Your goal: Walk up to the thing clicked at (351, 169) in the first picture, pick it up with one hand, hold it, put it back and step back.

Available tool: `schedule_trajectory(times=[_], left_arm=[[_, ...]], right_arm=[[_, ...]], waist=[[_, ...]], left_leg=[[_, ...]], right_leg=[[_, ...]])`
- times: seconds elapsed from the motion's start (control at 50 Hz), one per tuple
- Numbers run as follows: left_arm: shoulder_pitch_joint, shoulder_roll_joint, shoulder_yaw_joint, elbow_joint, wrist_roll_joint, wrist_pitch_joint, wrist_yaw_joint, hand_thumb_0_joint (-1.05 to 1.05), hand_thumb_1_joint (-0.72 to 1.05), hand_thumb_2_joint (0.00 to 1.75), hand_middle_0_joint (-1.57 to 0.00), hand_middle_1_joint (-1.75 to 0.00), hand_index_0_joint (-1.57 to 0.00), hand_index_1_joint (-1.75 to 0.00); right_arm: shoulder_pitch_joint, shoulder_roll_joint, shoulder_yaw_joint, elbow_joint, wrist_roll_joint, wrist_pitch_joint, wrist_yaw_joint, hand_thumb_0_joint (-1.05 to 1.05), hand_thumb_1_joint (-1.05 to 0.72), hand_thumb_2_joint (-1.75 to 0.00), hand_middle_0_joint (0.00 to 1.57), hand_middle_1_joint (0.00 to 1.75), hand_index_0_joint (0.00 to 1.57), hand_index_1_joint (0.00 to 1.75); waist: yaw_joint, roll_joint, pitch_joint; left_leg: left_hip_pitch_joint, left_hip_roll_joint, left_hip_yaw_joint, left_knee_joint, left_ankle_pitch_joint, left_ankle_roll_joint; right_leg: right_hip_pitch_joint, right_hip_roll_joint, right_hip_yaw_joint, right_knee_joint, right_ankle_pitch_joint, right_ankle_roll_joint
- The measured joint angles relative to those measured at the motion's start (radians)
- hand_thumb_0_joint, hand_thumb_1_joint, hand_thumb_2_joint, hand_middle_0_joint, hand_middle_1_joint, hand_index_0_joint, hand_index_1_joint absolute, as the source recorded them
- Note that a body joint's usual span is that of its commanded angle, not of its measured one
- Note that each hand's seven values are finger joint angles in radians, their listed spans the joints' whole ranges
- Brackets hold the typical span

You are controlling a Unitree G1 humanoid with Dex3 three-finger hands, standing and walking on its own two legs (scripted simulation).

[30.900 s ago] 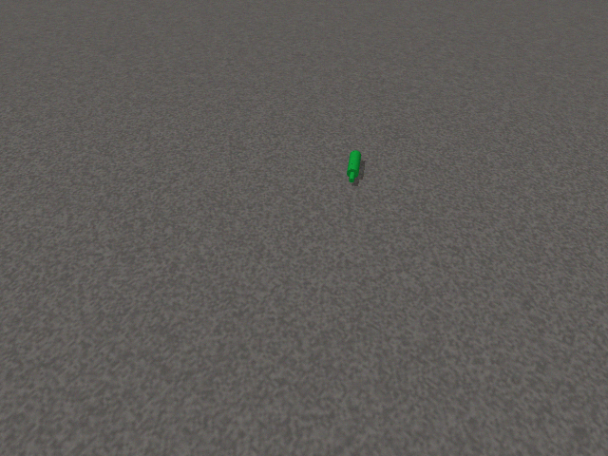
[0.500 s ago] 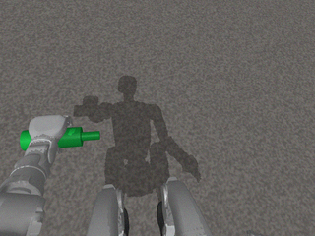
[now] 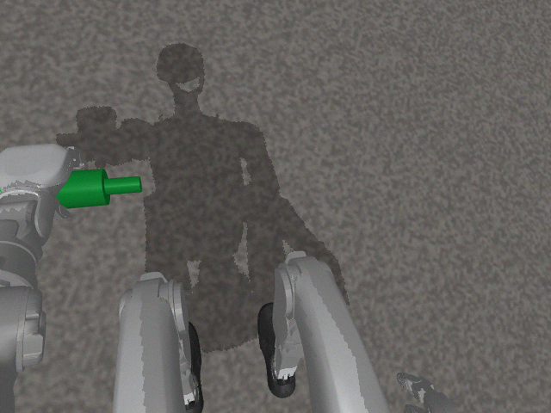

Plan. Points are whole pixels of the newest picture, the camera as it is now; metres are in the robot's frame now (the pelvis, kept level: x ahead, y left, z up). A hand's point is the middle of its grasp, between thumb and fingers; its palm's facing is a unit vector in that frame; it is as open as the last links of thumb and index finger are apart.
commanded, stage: crouch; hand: left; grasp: from above
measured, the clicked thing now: (71, 189) +0.46 +0.25 -0.20
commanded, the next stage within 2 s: lower in 0.72 s
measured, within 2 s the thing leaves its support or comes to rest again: neither
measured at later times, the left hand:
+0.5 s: hand (69, 191) +0.47 +0.27 -0.26, palm faces -0.48 -0.04 -0.87, open 8.6 cm
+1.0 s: hand (74, 191) +0.48 +0.28 -0.30, palm faces -0.51 -0.04 -0.86, open 8.5 cm
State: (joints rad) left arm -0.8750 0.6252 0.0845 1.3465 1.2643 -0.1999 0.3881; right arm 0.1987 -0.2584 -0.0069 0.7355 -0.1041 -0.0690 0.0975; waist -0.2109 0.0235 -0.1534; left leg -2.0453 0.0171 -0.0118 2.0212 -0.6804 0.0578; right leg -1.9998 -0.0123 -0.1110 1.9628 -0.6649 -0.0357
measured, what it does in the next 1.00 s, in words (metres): lowers itself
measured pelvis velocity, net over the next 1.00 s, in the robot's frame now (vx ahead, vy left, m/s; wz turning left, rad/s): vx -0.01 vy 0.00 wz -0.09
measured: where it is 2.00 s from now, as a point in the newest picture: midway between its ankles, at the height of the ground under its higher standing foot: (234, 376)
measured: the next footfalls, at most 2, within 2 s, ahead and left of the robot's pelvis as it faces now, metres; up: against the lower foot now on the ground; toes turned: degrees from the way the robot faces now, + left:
none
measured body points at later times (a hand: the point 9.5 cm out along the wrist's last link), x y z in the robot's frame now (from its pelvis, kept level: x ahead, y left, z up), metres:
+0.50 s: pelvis -0.01 +0.00 -0.07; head +0.26 +0.05 +0.29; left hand +0.49 +0.27 -0.21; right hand +0.01 -0.28 -0.17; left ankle +0.07 +0.10 -0.41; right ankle +0.08 -0.11 -0.41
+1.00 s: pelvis -0.01 +0.00 -0.10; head +0.27 +0.06 +0.25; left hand +0.50 +0.28 -0.25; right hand +0.00 -0.28 -0.19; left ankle +0.07 +0.10 -0.41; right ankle +0.08 -0.11 -0.41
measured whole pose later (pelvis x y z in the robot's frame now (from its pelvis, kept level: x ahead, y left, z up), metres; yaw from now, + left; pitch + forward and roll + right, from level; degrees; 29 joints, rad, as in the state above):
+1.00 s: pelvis -0.01 +0.00 -0.10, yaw -5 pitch +37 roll -9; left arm -1.04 0.87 0.13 1.49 1.30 -0.26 0.36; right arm 0.18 -0.30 0.11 0.70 -0.14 -0.07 0.16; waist -0.29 -0.03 0.01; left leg -2.31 0.05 -0.07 2.36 -0.71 0.07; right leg -2.24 -0.01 -0.18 2.26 -0.67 -0.05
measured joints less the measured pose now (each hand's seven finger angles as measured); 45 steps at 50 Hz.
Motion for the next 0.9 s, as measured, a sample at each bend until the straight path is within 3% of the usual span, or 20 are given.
schedule_trajectory(times=[0.18, 0.7, 0.9], left_arm=[[-0.061, 0.061, 0.032, 0.061, 0.016, -0.016, 0.002, 0.00, 0.18, 0.29, -0.90, -0.25, -0.91, -0.26], [-0.130, 0.176, 0.053, 0.092, 0.038, -0.037, -0.017, 0.01, 0.20, 0.25, -0.92, -0.21, -0.93, -0.22], [-0.145, 0.217, 0.048, 0.108, 0.028, -0.044, -0.032, 0.00, 0.19, 0.25, -0.92, -0.21, -0.93, -0.22]], right_arm=[[-0.015, -0.010, 0.015, -0.008, -0.013, -0.001, 0.025, 0.00, -0.91, -0.90, 0.20, 0.30, 0.20, 0.30], [0.002, -0.025, 0.078, -0.019, -0.034, 0.003, 0.053, 0.00, -0.92, -0.90, 0.20, 0.30, 0.20, 0.30], [-0.008, -0.038, 0.099, -0.027, -0.035, 0.006, 0.057, 0.00, -0.92, -0.90, 0.20, 0.30, 0.20, 0.30]], waist=[[-0.014, -0.015, 0.031], [-0.062, -0.037, 0.121], [-0.067, -0.045, 0.147]], left_leg=[[-0.080, 0.014, -0.017, 0.102, -0.025, -0.002], [-0.226, 0.024, -0.033, 0.280, -0.028, 0.013], [-0.248, 0.029, -0.048, 0.318, -0.033, 0.012]], right_leg=[[-0.078, 0.008, -0.021, 0.090, -0.014, -0.010], [-0.210, 0.003, -0.046, 0.248, -0.008, -0.009], [-0.227, 0.006, -0.062, 0.275, -0.006, -0.012]])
